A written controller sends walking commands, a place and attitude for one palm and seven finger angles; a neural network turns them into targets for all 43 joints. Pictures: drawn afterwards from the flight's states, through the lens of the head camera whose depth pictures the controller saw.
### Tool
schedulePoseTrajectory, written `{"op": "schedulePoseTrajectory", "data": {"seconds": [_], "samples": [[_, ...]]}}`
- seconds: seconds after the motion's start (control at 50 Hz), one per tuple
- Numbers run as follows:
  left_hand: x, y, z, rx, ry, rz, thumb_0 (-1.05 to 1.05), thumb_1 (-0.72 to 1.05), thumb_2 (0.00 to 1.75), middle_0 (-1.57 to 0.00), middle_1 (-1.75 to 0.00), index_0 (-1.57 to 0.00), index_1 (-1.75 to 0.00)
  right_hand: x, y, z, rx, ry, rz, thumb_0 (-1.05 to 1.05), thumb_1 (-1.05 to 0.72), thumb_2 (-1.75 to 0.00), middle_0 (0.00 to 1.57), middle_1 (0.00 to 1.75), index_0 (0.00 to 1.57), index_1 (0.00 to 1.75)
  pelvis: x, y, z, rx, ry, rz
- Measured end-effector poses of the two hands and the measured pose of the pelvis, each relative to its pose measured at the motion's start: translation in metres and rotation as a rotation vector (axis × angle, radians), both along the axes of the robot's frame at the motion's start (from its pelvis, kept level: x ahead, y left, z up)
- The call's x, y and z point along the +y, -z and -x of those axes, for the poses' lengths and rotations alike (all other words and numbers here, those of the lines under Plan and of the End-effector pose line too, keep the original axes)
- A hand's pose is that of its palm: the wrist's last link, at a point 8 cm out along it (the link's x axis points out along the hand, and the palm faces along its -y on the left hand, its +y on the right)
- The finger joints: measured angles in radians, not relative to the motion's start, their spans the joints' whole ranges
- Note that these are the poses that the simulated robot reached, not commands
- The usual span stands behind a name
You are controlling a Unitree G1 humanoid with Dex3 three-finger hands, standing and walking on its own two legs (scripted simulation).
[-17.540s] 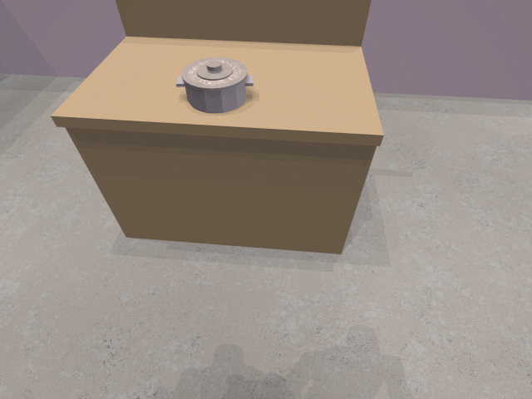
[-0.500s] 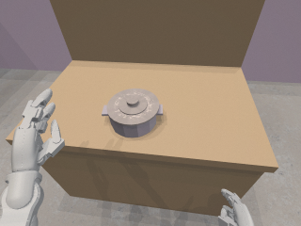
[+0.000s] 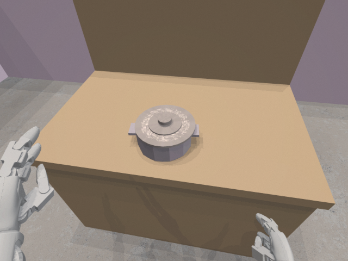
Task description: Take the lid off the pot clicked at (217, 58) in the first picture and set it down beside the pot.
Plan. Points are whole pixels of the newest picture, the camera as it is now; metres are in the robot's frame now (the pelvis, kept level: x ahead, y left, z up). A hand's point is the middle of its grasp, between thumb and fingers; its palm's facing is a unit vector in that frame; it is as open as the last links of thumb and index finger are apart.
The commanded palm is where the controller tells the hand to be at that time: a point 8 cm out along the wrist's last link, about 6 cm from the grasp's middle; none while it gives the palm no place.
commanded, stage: come to a stop and stand still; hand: left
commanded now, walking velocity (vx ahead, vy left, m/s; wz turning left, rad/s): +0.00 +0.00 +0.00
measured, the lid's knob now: (164, 119) +0.53 +0.10 +0.02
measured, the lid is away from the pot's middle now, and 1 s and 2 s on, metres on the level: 0.01 0.01 0.01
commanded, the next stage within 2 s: none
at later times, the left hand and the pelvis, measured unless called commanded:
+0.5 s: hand out of the picture -0.07 +0.25 -0.20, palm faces +0.03 -0.99 -0.17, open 7.0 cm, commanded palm none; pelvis -0.08 +0.06 -0.02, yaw +2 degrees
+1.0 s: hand out of the picture -0.15 +0.30 -0.21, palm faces -0.01 -1.00 -0.09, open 7.4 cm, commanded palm none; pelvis -0.17 +0.15 -0.01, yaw -3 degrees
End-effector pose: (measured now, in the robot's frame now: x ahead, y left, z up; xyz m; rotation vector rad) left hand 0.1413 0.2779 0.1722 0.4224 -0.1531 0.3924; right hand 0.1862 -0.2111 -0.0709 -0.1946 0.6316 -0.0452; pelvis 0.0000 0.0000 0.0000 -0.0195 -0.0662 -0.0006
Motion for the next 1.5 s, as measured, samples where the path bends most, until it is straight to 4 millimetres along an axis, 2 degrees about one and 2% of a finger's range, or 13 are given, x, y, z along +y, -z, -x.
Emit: {"op": "schedulePoseTrajectory", "data": {"seconds": [0.08,0.18,0.28,0.36,0.5,0.74,0.82,0.92,1.0,1.1,1.22,1.38,1.5], "samples": [[0.004,0.008,-0.005,0.016,0.007,-0.019,0.02,0.89,0.9,-0.2,-0.31,-0.21,-0.3,0.003,0.001,-0.001,-0.002,-0.006,-0.011,0.02,-0.9,-0.9,0.2,0.3,0.21,0.3,0.002,0.001,0.0,0.013,-0.01,-0.002],[0.018,0.137,-0.016,0.466,0.018,0.108,0.01,0.9,0.9,-0.2,-0.3,-0.2,-0.3,-0.009,0.021,0.022,0.147,-0.028,0.028,0.01,-0.9,-0.9,0.21,0.3,0.21,0.3,0.007,0.006,0.016,0.065,-0.051,-0.008],[-0.009,0.281,0.047,0.984,0.067,0.332,0.01,0.9,0.9,-0.19,-0.3,-0.2,-0.3,-0.018,0.033,0.077,0.254,0.082,0.088,0.01,-0.9,-0.9,0.2,0.3,0.21,0.3,0.025,0.02,0.036,0.01,-0.045,0.012],[-0.023,0.337,0.116,1.231,0.046,0.483,0.0,0.95,0.9,-0.2,-0.3,-0.2,-0.3,-0.008,0.039,0.147,0.392,0.137,0.134,0.01,-0.91,-0.9,0.2,0.3,0.2,0.3,0.039,0.022,0.051,-0.023,-0.028,0.008],[0.021,0.347,0.216,1.421,-0.094,0.514,-0.01,0.98,0.9,-0.2,-0.3,-0.21,-0.3,0.029,0.062,0.252,0.687,0.169,0.107,0.01,-0.91,-0.9,0.2,0.3,0.2,0.3,0.061,0.02,0.079,0.022,-0.031,0.024],[0.044,0.326,0.351,1.625,-0.22,0.518,0.01,0.92,0.9,-0.19,-0.3,-0.2,-0.3,0.087,0.079,0.331,0.752,0.249,-0.021,0.02,-0.93,-0.9,0.2,0.3,0.21,0.3,0.097,0.014,0.126,0.044,0.0,0.029],[0.043,0.335,0.357,1.647,-0.153,0.545,0.01,0.91,0.9,-0.19,-0.3,-0.2,-0.3,0.102,0.072,0.348,0.719,0.302,-0.028,0.02,-0.93,-0.9,0.2,0.3,0.2,0.3,0.112,0.013,0.133,0.036,0.022,0.027],[0.056,0.357,0.324,1.552,-0.063,0.57,0.01,0.91,0.9,-0.19,-0.3,-0.2,-0.3,0.129,0.072,0.37,0.715,0.311,0.004,0.01,-0.92,-0.9,0.2,0.3,0.2,0.3,0.136,0.021,0.151,0.031,0.034,0.01],[0.075,0.353,0.295,1.455,-0.013,0.554,0.01,0.91,0.9,-0.2,-0.3,-0.2,-0.3,0.154,0.069,0.384,0.718,0.307,-0.009,0.01,-0.91,-0.9,0.2,0.3,0.2,0.3,0.152,0.015,0.167,0.035,0.046,0.005],[0.114,0.34,0.288,1.384,-0.044,0.5,0.01,0.92,0.9,-0.2,-0.3,-0.2,-0.3,0.176,0.067,0.397,0.715,0.298,-0.026,0.02,-0.92,-0.9,0.2,0.3,0.2,0.3,0.171,0.009,0.184,0.045,0.032,0.009],[0.147,0.329,0.321,1.394,-0.099,0.478,0.01,0.91,0.9,-0.19,-0.3,-0.2,-0.3,0.191,0.069,0.409,0.704,0.29,-0.031,0.02,-0.93,-0.9,0.2,0.3,0.21,0.3,0.193,0.005,0.204,0.045,0.026,0.01],[0.175,0.332,0.431,1.55,-0.211,0.521,0.01,0.91,0.9,-0.19,-0.3,-0.2,-0.3,0.205,0.069,0.43,0.7,0.295,-0.014,0.01,-0.92,-0.9,0.2,0.3,0.2,0.3,0.225,0.008,0.239,0.01,0.006,0.032],[0.202,0.357,0.421,1.531,-0.114,0.526,0.01,0.9,0.9,-0.19,-0.3,-0.2,-0.3,0.229,0.069,0.479,0.701,0.331,0.04,0.01,-0.91,-0.9,0.2,0.3,0.2,0.3,0.255,0.022,0.257,0.014,0.017,0.017]]}}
